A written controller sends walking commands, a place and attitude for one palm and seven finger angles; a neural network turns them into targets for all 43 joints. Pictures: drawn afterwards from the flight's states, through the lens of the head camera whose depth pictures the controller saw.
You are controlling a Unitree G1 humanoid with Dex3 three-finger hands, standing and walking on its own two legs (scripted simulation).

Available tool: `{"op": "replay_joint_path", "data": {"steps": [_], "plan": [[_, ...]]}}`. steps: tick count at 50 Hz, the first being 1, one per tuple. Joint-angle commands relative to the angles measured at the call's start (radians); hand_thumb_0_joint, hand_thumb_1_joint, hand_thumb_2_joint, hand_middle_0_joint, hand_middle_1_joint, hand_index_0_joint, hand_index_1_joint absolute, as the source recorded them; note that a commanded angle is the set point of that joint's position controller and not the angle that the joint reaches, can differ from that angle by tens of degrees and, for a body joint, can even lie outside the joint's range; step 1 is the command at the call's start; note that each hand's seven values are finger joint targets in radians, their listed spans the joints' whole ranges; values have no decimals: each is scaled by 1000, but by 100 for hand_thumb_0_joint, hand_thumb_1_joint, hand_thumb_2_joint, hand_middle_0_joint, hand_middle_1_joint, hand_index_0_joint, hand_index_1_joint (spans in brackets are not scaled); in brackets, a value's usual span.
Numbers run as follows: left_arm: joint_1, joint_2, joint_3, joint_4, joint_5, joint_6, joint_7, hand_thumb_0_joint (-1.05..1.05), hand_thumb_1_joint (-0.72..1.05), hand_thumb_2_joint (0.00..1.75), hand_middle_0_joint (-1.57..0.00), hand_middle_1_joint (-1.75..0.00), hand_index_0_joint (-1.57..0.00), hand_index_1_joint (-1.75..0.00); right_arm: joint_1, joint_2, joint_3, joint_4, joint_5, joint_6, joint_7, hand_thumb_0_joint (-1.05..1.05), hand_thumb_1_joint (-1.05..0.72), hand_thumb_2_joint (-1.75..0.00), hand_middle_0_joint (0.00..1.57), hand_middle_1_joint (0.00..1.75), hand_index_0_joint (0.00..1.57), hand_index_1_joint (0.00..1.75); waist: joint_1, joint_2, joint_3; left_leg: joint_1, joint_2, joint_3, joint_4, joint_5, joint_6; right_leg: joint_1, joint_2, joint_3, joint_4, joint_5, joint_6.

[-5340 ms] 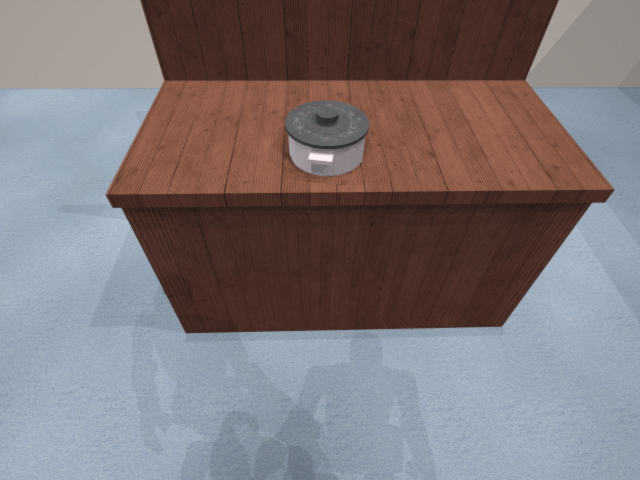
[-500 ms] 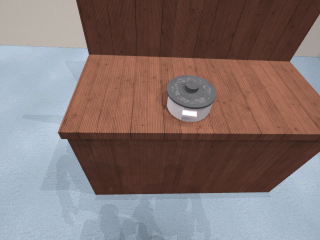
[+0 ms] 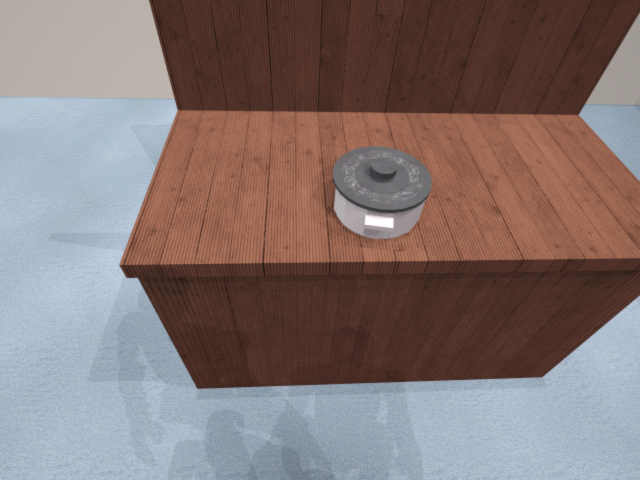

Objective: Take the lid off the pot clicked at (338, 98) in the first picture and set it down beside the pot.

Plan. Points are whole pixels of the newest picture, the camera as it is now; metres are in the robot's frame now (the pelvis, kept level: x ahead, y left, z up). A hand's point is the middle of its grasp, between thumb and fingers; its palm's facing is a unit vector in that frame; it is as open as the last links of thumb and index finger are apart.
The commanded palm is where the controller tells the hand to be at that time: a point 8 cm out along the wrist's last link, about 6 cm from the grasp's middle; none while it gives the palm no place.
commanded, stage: shuffle to correct the standing spot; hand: left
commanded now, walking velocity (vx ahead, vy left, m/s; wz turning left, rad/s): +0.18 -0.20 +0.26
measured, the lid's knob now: (383, 168) +0.66 -0.07 +0.01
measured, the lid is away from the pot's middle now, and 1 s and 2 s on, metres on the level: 0.00 0.00 0.00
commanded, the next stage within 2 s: come to a stop and stand still in 1.82 s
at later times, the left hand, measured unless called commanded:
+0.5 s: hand out of the picture -0.02 +0.10 -0.18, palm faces +0.17 -0.97 -0.16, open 7.4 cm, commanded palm none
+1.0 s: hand out of the picture +0.16 +0.04 -0.19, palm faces +0.16 -0.97 -0.21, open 7.4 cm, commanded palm none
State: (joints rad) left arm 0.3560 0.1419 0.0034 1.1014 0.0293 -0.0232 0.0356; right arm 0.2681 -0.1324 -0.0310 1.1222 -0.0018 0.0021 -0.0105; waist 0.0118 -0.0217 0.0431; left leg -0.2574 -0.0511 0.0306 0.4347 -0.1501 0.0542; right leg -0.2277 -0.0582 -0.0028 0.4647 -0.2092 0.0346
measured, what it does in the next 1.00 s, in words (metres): walks ahead: right foot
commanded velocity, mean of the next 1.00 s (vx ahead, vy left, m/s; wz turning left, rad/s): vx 0.14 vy -0.20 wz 0.10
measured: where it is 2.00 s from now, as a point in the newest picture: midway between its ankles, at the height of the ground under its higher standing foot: outside the picture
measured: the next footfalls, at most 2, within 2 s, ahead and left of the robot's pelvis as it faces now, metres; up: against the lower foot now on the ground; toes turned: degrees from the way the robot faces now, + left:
right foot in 0.78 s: +0.20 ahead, -0.24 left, +0.00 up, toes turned +5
left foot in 1.02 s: +0.22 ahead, -0.04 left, +0.00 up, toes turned +11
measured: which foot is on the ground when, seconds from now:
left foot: down 0.00-0.78, up 0.80-1.00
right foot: down 0.00-0.54, up 0.56-0.76, down 0.78-1.00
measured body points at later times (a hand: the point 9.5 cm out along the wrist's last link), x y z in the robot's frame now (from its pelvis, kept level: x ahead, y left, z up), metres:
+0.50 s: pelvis +0.06 -0.05 -0.01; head +0.07 -0.04 +0.44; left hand -0.03 +0.15 -0.17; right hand +0.08 -0.28 -0.16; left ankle +0.06 +0.06 -0.72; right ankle +0.03 -0.15 -0.74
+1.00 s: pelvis +0.17 -0.14 -0.02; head +0.20 -0.13 +0.43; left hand +0.15 +0.09 -0.17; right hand +0.26 -0.39 -0.16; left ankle +0.18 -0.05 -0.73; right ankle +0.16 -0.24 -0.74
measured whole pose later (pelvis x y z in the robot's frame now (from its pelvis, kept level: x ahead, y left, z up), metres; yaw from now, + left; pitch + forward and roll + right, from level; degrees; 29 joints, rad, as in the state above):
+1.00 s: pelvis +0.17 -0.14 -0.02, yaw +7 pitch +1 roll +0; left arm 0.32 0.17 0.05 0.98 0.04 0.00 0.02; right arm 0.21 -0.19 -0.08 1.00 -0.02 -0.01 -0.03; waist 0.01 -0.02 0.05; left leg -0.36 0.01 0.10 0.69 -0.36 0.01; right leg -0.29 0.01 -0.04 0.65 -0.37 -0.04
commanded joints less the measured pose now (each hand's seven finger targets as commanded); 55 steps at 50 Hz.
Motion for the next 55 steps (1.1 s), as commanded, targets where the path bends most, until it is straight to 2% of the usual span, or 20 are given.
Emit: {"op": "replay_joint_path", "data": {"steps": [1, 13, 17, 19, 24, 25, 27, 28, 32, 37, 38, 39, 40, 41, 45, 48, 49, 51, 52, 55], "plan": [[103, 81, 16, -12, -5, -13, 8, 0, 90, 90, -20, -30, -20, -30, 54, -85, -14, -36, -2, -16, -7, 0, -90, -90, 20, 30, 20, 30, -4, 33, 46, -19, 130, -172, -168, -293, -25, -69, -26, 35, -102, -163, -55], [166, 59, 50, -31, 5, 19, -21, 0, 90, 90, -20, -30, -20, -30, 68, -125, -64, -57, -18, -8, -27, 0, -90, -90, 20, 30, 20, 30, 9, 90, 56, -147, 191, -286, -218, -548, 25, -4, 44, -60, 41, -189, -69], [209, 120, 72, -34, 4, 6, -6, 0, 90, 90, -20, -30, -20, -30, 42, -39, -49, -94, -18, -10, -20, 0, -90, -90, 20, 30, 20, 30, 33, -171, 90, -308, 15, -30, 189, -325, -23, 56, -157, 240, -224, -443, -176], [176, 129, 76, -48, 2, -6, 5, 0, 90, 90, -20, -30, -20, -30, 21, -45, -58, -108, -16, -15, -14, 0, -90, -90, 20, 30, 20, 30, 11, -181, 87, -315, 57, 3, 453, -312, -17, 16, -265, 339, -279, -388, -269], [92, 113, 66, -65, 6, -9, 2, 0, 90, 90, -20, -30, -20, -30, 93, 5, -37, -99, -13, -34, -10, 0, -90, -90, 20, 30, 20, 30, -47, -66, 56, -23, 53, 79, 131, -189, -20, -95, -156, 72, -21, -11, -219], [78, 100, 59, -70, -2, -5, -5, 0, 90, 90, -20, -30, -20, -30, 159, -10, -34, -75, -17, -43, -14, 0, -90, -90, 20, 30, 20, 30, -64, -18, 45, 99, 64, 36, 5, -119, -10, -156, -90, 3, 116, -2, -171], [38, 49, 49, -120, -2, -6, -22, 0, 90, 90, -20, -30, -20, -30, 313, -179, -78, -44, -36, -51, -35, 0, -90, -90, 20, 30, 20, 30, -110, 273, 11, 290, 470, -573, -188, 36, 177, -479, 51, -74, 594, -338, -70], [-5, 83, 58, -154, 8, 0, -22, 0, 90, 90, -20, -30, -20, -30, 310, -211, -85, -53, -33, -43, -34, 0, -90, -90, 20, 30, 20, 30, -100, 128, 22, 252, 540, -589, -191, 34, 242, -513, -2, 31, 695, -340, -82], [-32, 90, 77, -159, 1, 6, -41, 0, 90, 90, -20, -30, -20, -30, 71, -150, -68, -112, -30, -57, -32, 0, -90, -90, 20, 30, 20, 30, -6, 220, 43, -31, 379, -312, -216, -168, 134, -384, -63, 91, 633, -154, -65], [146, 86, 77, -104, -5, 3, -54, 0, 90, 90, -20, -30, -20, -30, -22, -191, -86, -136, -35, -29, -19, 0, -90, -90, 20, 30, 20, 30, 77, 54, -33, -246, 231, -92, 23, -390, 7, 94, 42, -79, 118, -86, -36], [180, 135, 84, -98, 3, -5, -42, 0, 90, 90, -20, -30, -20, -30, 4, -130, -75, -142, -31, -22, -15, 0, -90, -90, 20, 30, 20, 30, 84, -164, -5, -337, 120, -20, 228, -434, -26, 124, -8, 43, -37, -229, -61], [201, 208, 95, -106, 11, -6, -26, 0, 90, 90, -20, -30, -20, -30, 12, -70, -64, -171, -24, -14, -14, 0, -90, -90, 20, 30, 20, 30, 78, -442, 27, -469, 12, 55, 513, -495, -50, 106, -224, 411, -241, -368, -157], [171, 212, 98, -128, 5, 1, -16, 0, 90, 90, -20, -30, -20, -30, -29, -106, -68, -184, -27, -11, -14, 0, -90, -90, 20, 30, 20, 30, 77, -384, 48, -462, 62, -24, 689, -476, -34, 40, -268, 494, -304, -371, -248], [85, 202, 102, -161, 6, 12, -21, 0, 90, 90, -20, -30, -20, -30, 1, -119, -77, -184, -31, -14, -12, 0, -90, -90, 20, 30, 20, 30, 19, -217, 8, -395, 85, -20, 693, -425, -33, 18, -212, 372, -237, -319, -258], [0, 159, 84, -178, 19, 3, 3, 0, 90, 90, -20, -30, -20, -30, -9, -71, -57, -163, -17, -13, -15, 0, -90, -90, 20, 30, 20, 30, -7, -133, -21, -263, 94, 39, 486, -394, -48, 15, -176, 214, -35, 299, -270], [-30, 164, 73, -171, 1, 11, 1, 0, 90, 90, -20, -30, -20, -30, 80, -48, -42, -125, -18, -20, -18, 0, -90, -90, 20, 30, 20, 30, -51, -90, -55, 28, 58, 89, 124, -120, -50, -50, -110, 124, 42, 337, -200], [-45, 144, 67, -178, -7, 15, -4, 0, 90, 90, -20, -30, -20, -30, 112, -71, -42, -118, -17, -26, -21, 0, -90, -90, 20, 30, 20, 30, -71, -52, -42, 138, 83, 35, 26, -6, -32, -119, -70, 88, 118, 304, -151], [-42, 86, 47, -204, -15, 16, -19, 0, 90, 90, -20, -30, -20, -30, 197, -230, -71, -112, -37, -35, -30, 0, -90, -90, 20, 30, 20, 30, -93, 284, -55, 295, 524, -503, -141, 412, 206, -401, 74, -47, 608, -343, -29], [-59, 139, 57, -215, -7, 28, -16, 0, 90, 90, -20, -30, -20, -30, 170, -242, -73, -129, -38, -22, -26, 0, -90, -90, 20, 30, 20, 30, -80, 137, -44, 176, 545, -484, -142, 335, 261, -369, 42, 61, 757, -369, -38], [-93, 128, 56, -200, -2, 31, -22, 0, 90, 90, -20, -30, -20, -30, -10, -182, -55, -159, -32, -38, -30, 0, -90, -90, 20, 30, 20, 30, -8, 217, 23, 64, 407, -251, -109, 326, 173, -382, -4, 88, 768, -270, -23]]}}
